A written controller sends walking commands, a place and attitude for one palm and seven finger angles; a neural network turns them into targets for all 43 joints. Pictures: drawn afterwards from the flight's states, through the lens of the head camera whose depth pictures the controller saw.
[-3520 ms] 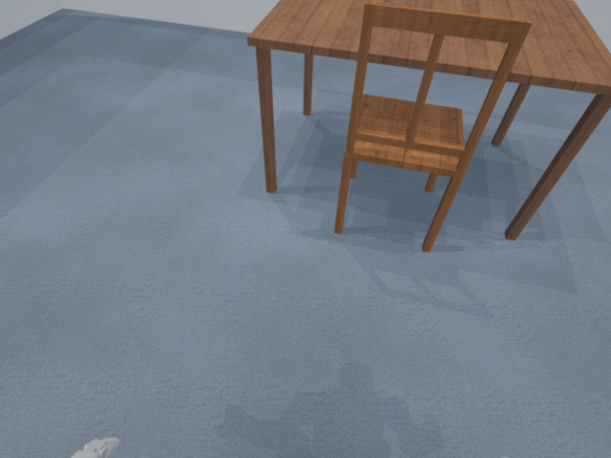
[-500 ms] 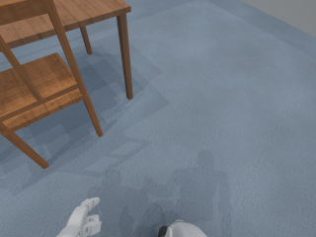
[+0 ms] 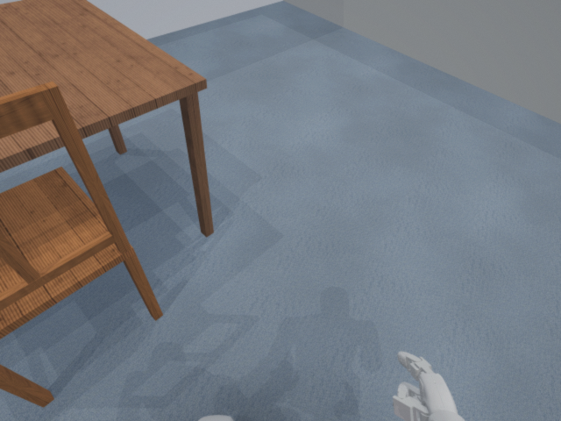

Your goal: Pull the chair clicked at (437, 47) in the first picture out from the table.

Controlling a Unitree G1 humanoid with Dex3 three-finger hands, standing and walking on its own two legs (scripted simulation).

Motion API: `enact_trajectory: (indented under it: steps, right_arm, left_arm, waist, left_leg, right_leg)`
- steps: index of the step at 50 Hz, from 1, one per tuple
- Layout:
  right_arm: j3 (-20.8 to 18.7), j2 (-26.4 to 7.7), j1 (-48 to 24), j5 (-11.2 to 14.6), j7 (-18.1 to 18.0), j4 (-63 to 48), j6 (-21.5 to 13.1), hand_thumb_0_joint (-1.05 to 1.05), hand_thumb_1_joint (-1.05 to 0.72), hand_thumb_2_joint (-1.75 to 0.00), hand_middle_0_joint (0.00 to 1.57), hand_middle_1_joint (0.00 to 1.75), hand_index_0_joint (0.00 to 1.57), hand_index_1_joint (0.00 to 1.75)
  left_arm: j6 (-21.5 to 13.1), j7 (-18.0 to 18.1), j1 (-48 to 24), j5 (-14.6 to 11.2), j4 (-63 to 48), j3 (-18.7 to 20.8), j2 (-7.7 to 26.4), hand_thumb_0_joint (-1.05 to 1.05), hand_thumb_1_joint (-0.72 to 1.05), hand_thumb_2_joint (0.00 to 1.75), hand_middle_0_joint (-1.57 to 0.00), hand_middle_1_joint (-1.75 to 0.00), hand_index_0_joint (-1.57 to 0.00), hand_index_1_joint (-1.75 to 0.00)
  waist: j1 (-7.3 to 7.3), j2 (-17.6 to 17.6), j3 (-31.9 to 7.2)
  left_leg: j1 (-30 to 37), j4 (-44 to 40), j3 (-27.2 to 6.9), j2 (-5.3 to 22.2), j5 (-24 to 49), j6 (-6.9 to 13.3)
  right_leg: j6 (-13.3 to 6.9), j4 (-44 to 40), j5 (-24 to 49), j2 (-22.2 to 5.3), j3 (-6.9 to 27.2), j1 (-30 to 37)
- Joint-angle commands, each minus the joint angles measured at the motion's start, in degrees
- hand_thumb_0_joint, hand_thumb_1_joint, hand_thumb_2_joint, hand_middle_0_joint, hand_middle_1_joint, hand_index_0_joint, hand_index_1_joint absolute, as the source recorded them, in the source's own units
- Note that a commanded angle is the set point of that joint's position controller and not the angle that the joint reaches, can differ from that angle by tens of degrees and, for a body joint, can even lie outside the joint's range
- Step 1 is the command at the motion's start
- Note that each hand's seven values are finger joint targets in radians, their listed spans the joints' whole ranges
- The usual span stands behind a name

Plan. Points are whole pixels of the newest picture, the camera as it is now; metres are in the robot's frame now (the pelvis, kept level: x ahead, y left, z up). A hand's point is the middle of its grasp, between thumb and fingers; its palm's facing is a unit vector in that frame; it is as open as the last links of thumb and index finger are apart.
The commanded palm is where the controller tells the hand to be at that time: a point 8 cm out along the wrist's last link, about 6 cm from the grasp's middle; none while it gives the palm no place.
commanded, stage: walk to a spot facing it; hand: left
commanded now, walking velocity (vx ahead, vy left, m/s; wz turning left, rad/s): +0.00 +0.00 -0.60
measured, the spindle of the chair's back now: out of the picture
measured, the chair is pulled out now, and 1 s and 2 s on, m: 0.00 0.00 0.00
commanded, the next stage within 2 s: none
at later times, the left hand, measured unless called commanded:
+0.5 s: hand (229, 348) +0.25 +0.12 -0.15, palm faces -0.35 -0.90 -0.27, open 7.3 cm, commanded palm none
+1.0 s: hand (220, 348) +0.25 +0.14 -0.17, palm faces -0.53 -0.83 -0.18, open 7.3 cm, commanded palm none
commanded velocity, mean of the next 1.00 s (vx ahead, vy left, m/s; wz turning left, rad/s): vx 0.00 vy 0.00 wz -0.60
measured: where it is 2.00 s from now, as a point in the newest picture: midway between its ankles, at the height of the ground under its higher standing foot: outside the picture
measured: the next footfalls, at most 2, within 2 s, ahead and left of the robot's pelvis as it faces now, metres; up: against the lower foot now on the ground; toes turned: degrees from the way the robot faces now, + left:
right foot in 0.46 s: +0.07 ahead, -0.14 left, +0.00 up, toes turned -26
left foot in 0.92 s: +0.17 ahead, +0.07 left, +0.00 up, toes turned -31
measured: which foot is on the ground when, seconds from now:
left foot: down 0.00-0.46, up 0.48-0.90, down 0.92-1.00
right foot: up 0.00-0.44, down 0.46-0.92, up 0.94-1.00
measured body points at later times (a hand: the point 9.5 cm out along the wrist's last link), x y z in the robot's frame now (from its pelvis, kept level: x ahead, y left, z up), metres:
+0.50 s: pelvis +0.05 -0.02 -0.01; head +0.09 -0.06 +0.44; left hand +0.27 +0.17 -0.13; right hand -0.07 -0.25 -0.16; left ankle +0.04 +0.11 -0.71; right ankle +0.04 -0.12 -0.73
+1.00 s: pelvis +0.07 +0.02 +0.01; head +0.12 +0.03 +0.45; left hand +0.28 +0.18 -0.15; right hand +0.02 -0.25 -0.10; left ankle +0.13 +0.10 -0.73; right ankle +0.01 -0.10 -0.68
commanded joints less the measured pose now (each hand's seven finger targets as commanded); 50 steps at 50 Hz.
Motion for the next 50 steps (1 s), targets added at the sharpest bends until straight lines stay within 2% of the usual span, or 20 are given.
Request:
enact_trajectory:
  steps: [1,3,6,13,18,21,22,23,24,26,27,30,39,43,44,45,46,47,48,50]
  right_arm:
    - [-2.94,-9.82,6.98,0.04,-1.43,-1.11,0.21,0.0,-0.9,-0.9,0.2,0.3,0.2,0.3]
    - [-2.87,-8.74,7.66,0.2,-1.63,-0.53,-0.02,0.0,-0.9,-0.9,0.2,0.3,0.2,0.3]
    - [-3.1,-8.36,9.94,0.37,-1.75,0.58,-0.14,0.0,-0.9,-0.9,0.2,0.3,0.2,0.3]
    - [-4.64,-9.27,14.19,0.0,-1.5,3.18,0.72,0.0,-0.9,-0.9,0.2,0.3,0.2,0.3]
    - [-5.88,-11.13,17.07,-0.57,-0.95,5.18,1.35,0.0,-0.9,-0.9,0.2,0.3,0.2,0.3]
    - [-6.21,-11.9,17.81,-0.35,-0.52,5.07,1.62,0.0,-0.9,-0.9,0.2,0.3,0.2,0.3]
    - [-6.04,-11.14,18.13,0.19,-0.09,4.24,1.74,0.0,-0.9,-0.9,0.2,0.3,0.2,0.3]
    - [-4.66,-6.51,17.68,0.44,0.34,1.45,1.99,0.0,-0.9,-0.9,0.2,0.3,0.2,0.3]
    - [-4.35,-6.97,15.5,0.43,-0.55,-0.08,2.76,0.0,-0.9,-0.9,0.2,0.3,0.2,0.3]
    - [-4.4,-7.56,12.39,0.44,-1.4,0.15,3.12,0.0,-0.9,-0.9,0.2,0.3,0.2,0.3]
    - [-4.51,-7.96,12.2,0.16,-1.26,1.16,3.4,0.0,-0.9,-0.9,0.2,0.3,0.2,0.3]
    - [-4.42,-7.52,15.31,-0.18,-1.25,2.91,4.27,0.0,-0.9,-0.9,0.2,0.3,0.2,0.3]
    - [-4.22,-7.15,8.35,0.42,-1.14,-0.81,3.56,0.0,-0.9,-0.9,0.2,0.3,0.2,0.3]
    - [-4.2,-7.22,11.35,0.9,-1.66,-0.92,2.84,0.0,-0.9,-0.9,0.2,0.3,0.2,0.3]
    - [-4.23,-7.63,13.8,0.96,-1.87,-0.44,2.52,0.0,-0.9,-0.9,0.2,0.3,0.2,0.3]
    - [-4.63,-10.5,15.6,0.72,-2.2,-0.44,1.89,0.0,-0.9,-0.9,0.2,0.3,0.2,0.3]
    - [-5.57,-16.18,14.26,-0.03,-2.02,-1.72,1.86,0.0,-0.9,-0.9,0.2,0.3,0.2,0.3]
    - [-5.62,-16.83,12.19,-0.11,-2.07,-2.11,2.07,0.0,-0.9,-0.9,0.2,0.3,0.2,0.3]
    - [-4.84,-13.28,9.16,-0.23,-2.26,-2.63,1.79,0.0,-0.9,-0.9,0.2,0.3,0.2,0.3]
    - [-4.18,-11.3,5.09,-0.23,-2.17,-3.87,1.45,0.0,-0.9,-0.9,0.2,0.3,0.2,0.3]
  left_arm:
    - [-0.61,-1.06,-1.82,0.82,-6.19,0.74,3.73,0.0,0.9,0.9,-0.2,-0.3,-0.2,-0.3]
    - [0.53,-1.21,-0.34,0.68,-5.75,0.56,2.27,0.0,0.9,0.9,-0.2,-0.3,-0.2,-0.3]
    - [1.34,-1.16,-0.73,0.68,-5.86,0.56,1.27,0.0,0.9,0.9,-0.2,-0.3,-0.2,-0.3]
    - [2.2,-1.32,-9.46,0.79,-8.55,0.14,-0.2,0.0,0.9,0.9,-0.2,-0.3,-0.2,-0.3]
    - [0.98,-1.21,-14.52,0.85,-10.21,-0.53,-0.68,0.0,0.9,0.9,-0.2,-0.3,-0.2,-0.3]
    - [-0.38,-0.74,-11.16,0.87,-9.6,-0.34,1.08,0.0,0.9,0.9,-0.2,-0.3,-0.2,-0.3]
    - [-1.24,-0.28,-5.73,1.05,-8.18,0.31,4.56,0.0,0.9,0.9,-0.2,-0.3,-0.2,-0.3]
    - [-2.08,0.57,-1.39,1.18,-7.04,1.68,12.2,0.0,0.9,0.9,-0.2,-0.3,-0.2,-0.3]
    - [-1.85,1.19,0.21,-0.25,-6.72,1.97,14.53,0.0,0.9,0.9,-0.2,-0.3,-0.2,-0.3]
    - [-0.99,1.74,-5.52,-0.28,-7.77,1.79,11.55,0.0,0.9,0.9,-0.2,-0.3,-0.2,-0.3]
    - [-0.88,1.68,-9.17,-0.34,-8.68,0.89,9.13,0.0,0.9,0.9,-0.2,-0.3,-0.2,-0.3]
    - [-1.09,1.62,-13.65,0.04,-9.89,0.31,7.86,0.0,0.9,0.9,-0.2,-0.3,-0.2,-0.3]
    - [-0.37,0.99,-11.06,0.77,-9.96,1.04,9.5,0.0,0.9,0.9,-0.2,-0.3,-0.2,-0.3]
    - [0.33,0.82,-12.86,0.5,-10.9,1.3,9.72,0.0,0.9,0.9,-0.2,-0.3,-0.2,-0.3]
    - [0.55,0.81,-13.68,0.29,-10.96,1.17,9.03,0.0,0.9,0.9,-0.2,-0.3,-0.2,-0.3]
    - [0.79,0.62,-13.45,-0.18,-12.07,0.77,6.64,0.0,0.9,0.9,-0.2,-0.3,-0.2,-0.3]
    - [0.88,-0.15,-11.84,-0.46,-13.08,0.24,3.27,0.0,0.9,0.9,-0.2,-0.3,-0.2,-0.3]
    - [1.15,-0.2,-11.92,0.7,-12.55,0.68,5.25,0.0,0.9,0.9,-0.2,-0.3,-0.2,-0.3]
    - [1.22,-0.58,-11.52,1.18,-10.9,1.48,6.62,0.0,0.9,0.9,-0.2,-0.3,-0.2,-0.3]
    - [1.35,-1.44,-9.02,0.93,-9.66,1.63,5.41,0.0,0.9,0.9,-0.2,-0.3,-0.2,-0.3]
  waist:
    - [-4.49,11.62,-0.57]
    - [-3.91,12.51,-1.96]
    - [-3.97,12.19,-3.24]
    - [-6.38,11.86,-0.29]
    - [-8.45,14.21,-1.49]
    - [-5.96,11.27,-5.07]
    - [-2.91,5.25,-8.94]
    - [-1.25,-13.43,-12.06]
    - [-1.02,-10.94,-13.15]
    - [-2.32,-9.63,-9.98]
    - [-4.15,-5.27,-7.46]
    - [-6.94,-5.06,-5.19]
    - [-4.45,-6.0,-5.69]
    - [-6.25,-6.88,-7.08]
    - [-7.67,-5.87,-7.65]
    - [-8.54,1.78,-8.72]
    - [-7.65,19.02,-7.11]
    - [-7.96,19.66,-4.41]
    - [-6.51,14.14,-2.33]
    - [-4.38,10.83,-1.59]
  left_leg:
    - [9.49,-19.22,-11.93,18.45,15.43,4.36]
    - [9.53,-18.4,-4.65,15.94,21.16,3.35]
    - [11.42,-17.49,-1.05,15.77,25.14,3.69]
    - [14.3,-18.02,2.83,18.1,19.29,5.43]
    - [16.45,-13.13,5.82,19.56,24.1,4.74]
    - [15.02,-2.74,8.85,18.62,27.83,0.68]
    - [7.42,8.97,10.19,17.09,23.05,-2.44]
    - [-11.77,23.91,10.43,7.92,-16.31,-6.35]
    - [-14.98,33.55,0.33,5.29,-24.74,-7.12]
    - [-16.26,36.18,-5.83,5.64,-18.58,-6.73]
    - [-14.87,35.11,-5.97,6.08,-13.52,-7.18]
    - [-10.02,29.82,-5.02,4.95,-8.87,-8.03]
    - [-4.87,13.09,-5.3,-0.13,-10.76,-7.08]
    - [4.39,-1.62,-4.91,-2.82,-6.38,-5.61]
    - [10.21,-9.2,-4.82,-2.27,-1.69,-5.28]
    - [17.87,-16.49,-11.12,4.16,-1.01,-2.94]
    - [21.06,-21.83,-25.86,19.24,2.7,2.33]
    - [14.53,-22.97,-28.47,25.07,2.63,5.88]
    - [10.02,-22.56,-23.98,21.19,4.12,5.78]
    - [9.2,-20.38,-12.88,16.48,9.05,4.79]
  right_leg:
    - [1.93,17.93,4.46,-6.19,-2.52,-14.31]
    - [2.64,18.23,8.89,-6.41,-3.57,-12.9]
    - [3.27,17.28,11.31,-6.8,-4.29,-13.15]
    - [3.86,3.87,11.24,-8.97,-7.0,-13.93]
    - [1.88,-10.0,7.98,-6.78,-10.15,-7.67]
    - [-0.41,-23.31,14.83,-4.52,-11.66,3.53]
    - [-2.58,-30.19,24.7,-7.92,-6.59,16.16]
    - [-9.18,-32.35,50.91,-24.12,15.83,29.11]
    - [-13.93,-30.76,68.98,-29.21,18.07,25.54]
    - [-13.45,-31.83,55.08,-23.11,14.37,21.25]
    - [-11.99,-32.38,52.4,-19.94,10.51,17.95]
    - [-10.3,-34.34,47.43,-16.51,6.04,10.25]
    - [-11.81,-34.71,36.26,-14.87,15.82,9.02]
    - [-9.11,-31.65,37.46,-12.38,18.64,6.03]
    - [-6.93,-29.08,34.9,-10.95,17.92,2.97]
    - [-3.93,-23.46,26.16,-6.11,14.33,-4.48]
    - [0.12,-10.57,3.72,1.86,4.33,-15.5]
    - [1.92,2.8,-2.62,-0.58,1.42,-16.04]
    - [2.38,9.16,1.23,-1.93,2.59,-14.6]
    - [3.01,15.11,6.14,-3.48,-0.07,-13.81]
